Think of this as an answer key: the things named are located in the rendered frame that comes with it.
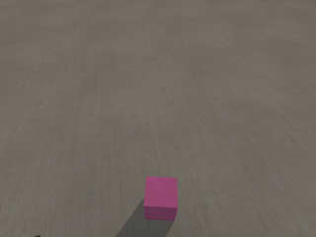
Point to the carton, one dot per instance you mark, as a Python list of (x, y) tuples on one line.
[(161, 198)]

